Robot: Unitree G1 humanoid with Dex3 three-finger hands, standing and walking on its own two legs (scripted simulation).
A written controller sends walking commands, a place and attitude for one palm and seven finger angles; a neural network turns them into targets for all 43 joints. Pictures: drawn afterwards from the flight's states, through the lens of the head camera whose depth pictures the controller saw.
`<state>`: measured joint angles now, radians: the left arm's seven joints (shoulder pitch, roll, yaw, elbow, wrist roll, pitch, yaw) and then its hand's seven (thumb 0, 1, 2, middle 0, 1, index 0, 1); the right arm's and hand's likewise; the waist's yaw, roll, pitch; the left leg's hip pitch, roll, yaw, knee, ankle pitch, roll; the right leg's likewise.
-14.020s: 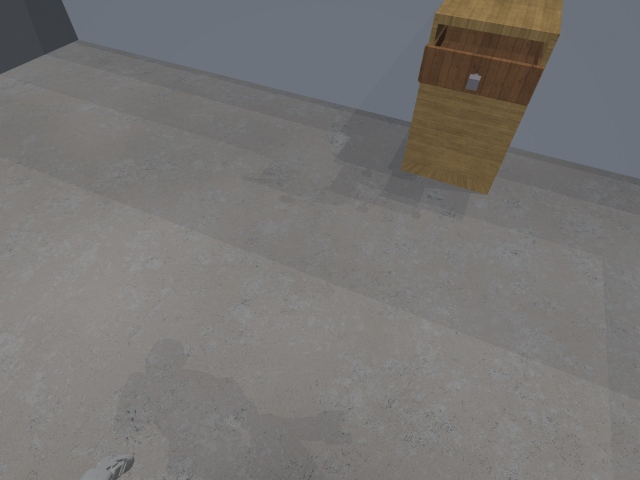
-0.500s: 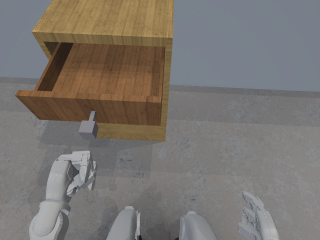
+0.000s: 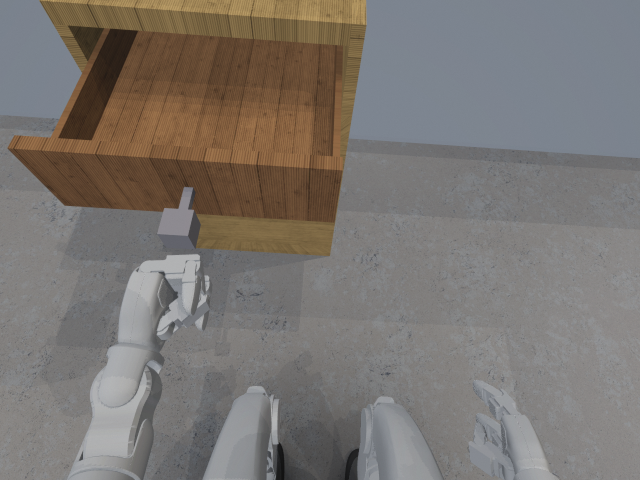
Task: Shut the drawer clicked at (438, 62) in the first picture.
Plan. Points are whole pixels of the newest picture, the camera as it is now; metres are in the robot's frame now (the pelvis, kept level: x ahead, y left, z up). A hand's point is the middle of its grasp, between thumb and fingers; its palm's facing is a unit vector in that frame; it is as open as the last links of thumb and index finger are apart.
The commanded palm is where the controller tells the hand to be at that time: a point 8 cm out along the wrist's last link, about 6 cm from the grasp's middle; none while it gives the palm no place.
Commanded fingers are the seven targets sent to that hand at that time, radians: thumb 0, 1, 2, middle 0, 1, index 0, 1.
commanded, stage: bring the fist close to the handle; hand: left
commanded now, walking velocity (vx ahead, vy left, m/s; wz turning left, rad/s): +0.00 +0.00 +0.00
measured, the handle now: (183, 215) +0.43 +0.19 +0.02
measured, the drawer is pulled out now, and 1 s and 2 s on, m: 0.22 0.21 0.08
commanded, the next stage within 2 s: push the drawer shut in 0.32 s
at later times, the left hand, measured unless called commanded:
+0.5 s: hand (208, 302) +0.31 +0.14 +0.02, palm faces -0.04 -1.00 -0.05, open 3.3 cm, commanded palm +0.31 +0.20 +0.02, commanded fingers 0.00 0.90 0.90 -1.40 -1.60 -1.40 -1.60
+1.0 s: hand (216, 261) +0.37 +0.14 +0.02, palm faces -0.05 -1.00 -0.06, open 3.3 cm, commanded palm +0.36 +0.20 +0.02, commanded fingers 0.00 0.90 0.90 -1.40 -1.60 -1.40 -1.60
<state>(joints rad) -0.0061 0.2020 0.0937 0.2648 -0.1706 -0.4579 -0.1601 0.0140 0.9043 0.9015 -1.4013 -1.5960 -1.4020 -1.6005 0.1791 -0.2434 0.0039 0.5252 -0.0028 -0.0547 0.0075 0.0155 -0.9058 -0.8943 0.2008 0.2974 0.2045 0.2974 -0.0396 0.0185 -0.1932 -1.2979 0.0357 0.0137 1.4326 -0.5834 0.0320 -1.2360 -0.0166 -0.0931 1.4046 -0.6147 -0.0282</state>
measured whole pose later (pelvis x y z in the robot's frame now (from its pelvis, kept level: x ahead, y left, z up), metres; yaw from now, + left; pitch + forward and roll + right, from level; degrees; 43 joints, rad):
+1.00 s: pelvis +0.00 -0.02 +0.00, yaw +0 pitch +26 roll -2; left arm -0.24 0.25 0.17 0.50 -0.17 -0.49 -0.18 0.01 0.90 0.90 -1.44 -1.60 -1.41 -1.60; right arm 0.20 -0.26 0.01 0.57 0.01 -0.01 -0.02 0.01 -0.91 -0.89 0.20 0.30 0.20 0.30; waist -0.06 0.02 -0.18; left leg -1.29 0.05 0.00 1.42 -0.57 0.00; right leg -1.24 0.00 -0.11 1.40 -0.61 -0.06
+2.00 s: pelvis -0.01 +0.00 -0.01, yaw -2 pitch +30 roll -3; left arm -0.82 0.39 0.35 1.06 -0.06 -0.53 -0.15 0.01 0.90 0.90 -1.46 -1.60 -1.44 -1.60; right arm 0.27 -0.26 0.03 0.62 -0.04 0.04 0.01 0.01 -0.91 -0.89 0.20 0.30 0.20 0.30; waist -0.17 0.04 -0.16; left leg -1.42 0.06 0.01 1.46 -0.56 0.03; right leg -1.36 0.01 -0.09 1.42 -0.58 -0.03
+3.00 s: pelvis -0.03 -0.01 -0.04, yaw -4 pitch +35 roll -7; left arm -1.24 0.68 0.40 1.31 0.08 -0.38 -0.15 0.01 0.90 0.90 -1.49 -1.60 -1.49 -1.60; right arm 0.33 -0.25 0.11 0.61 -0.07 0.03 0.01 0.01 -0.91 -0.89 0.20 0.30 0.21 0.30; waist -0.30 0.04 -0.13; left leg -1.63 0.08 -0.06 1.56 -0.54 0.02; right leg -1.54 0.03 -0.15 1.48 -0.55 -0.05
